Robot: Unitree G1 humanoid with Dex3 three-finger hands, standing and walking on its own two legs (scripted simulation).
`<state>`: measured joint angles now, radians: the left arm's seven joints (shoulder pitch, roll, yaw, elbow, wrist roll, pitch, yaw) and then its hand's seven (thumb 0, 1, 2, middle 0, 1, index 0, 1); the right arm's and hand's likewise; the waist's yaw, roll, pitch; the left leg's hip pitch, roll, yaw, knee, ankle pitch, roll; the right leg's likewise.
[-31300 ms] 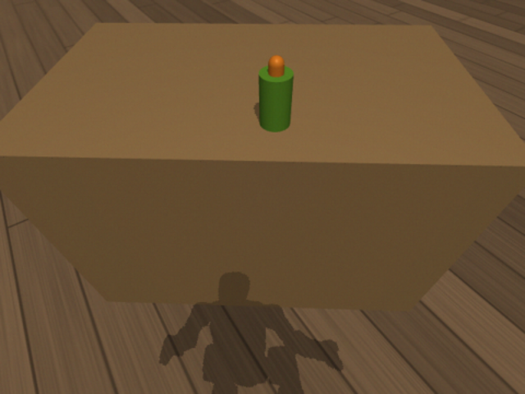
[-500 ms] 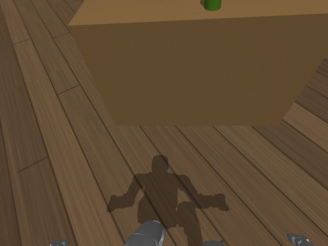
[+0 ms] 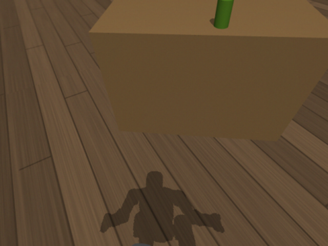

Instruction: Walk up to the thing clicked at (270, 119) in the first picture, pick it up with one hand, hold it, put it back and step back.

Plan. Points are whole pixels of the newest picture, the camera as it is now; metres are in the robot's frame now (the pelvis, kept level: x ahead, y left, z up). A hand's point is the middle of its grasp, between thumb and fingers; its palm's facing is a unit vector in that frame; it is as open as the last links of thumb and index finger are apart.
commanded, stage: step back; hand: right
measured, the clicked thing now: (224, 8) +1.10 -0.20 +0.12
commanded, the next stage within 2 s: stand in 0.54 s
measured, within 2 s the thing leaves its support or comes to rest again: neither
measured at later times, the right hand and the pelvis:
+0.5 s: hand out of the picture +0.15 -0.22 -0.14, palm faces +0.01 +0.95 -0.33, open 7.4 cm; pelvis +0.05 +0.03 +0.01, yaw -2 degrees
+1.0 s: hand out of the picture +0.11 -0.23 -0.13, palm faces +0.02 +0.94 -0.33, open 7.4 cm; pelvis +0.03 +0.03 +0.02, yaw -1 degrees
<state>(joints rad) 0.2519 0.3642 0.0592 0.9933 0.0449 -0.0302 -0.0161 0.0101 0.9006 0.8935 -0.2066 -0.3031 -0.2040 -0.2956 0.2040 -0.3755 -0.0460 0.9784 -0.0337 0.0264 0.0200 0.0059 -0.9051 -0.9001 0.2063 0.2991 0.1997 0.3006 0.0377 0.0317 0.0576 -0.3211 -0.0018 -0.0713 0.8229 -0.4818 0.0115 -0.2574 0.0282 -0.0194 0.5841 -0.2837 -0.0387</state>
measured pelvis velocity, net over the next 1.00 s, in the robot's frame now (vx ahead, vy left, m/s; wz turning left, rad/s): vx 0.03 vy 0.03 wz -0.02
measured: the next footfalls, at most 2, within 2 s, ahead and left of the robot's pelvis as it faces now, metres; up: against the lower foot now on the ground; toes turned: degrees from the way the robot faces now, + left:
none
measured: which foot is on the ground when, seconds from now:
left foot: down 0.00-1.00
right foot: down 0.00-1.00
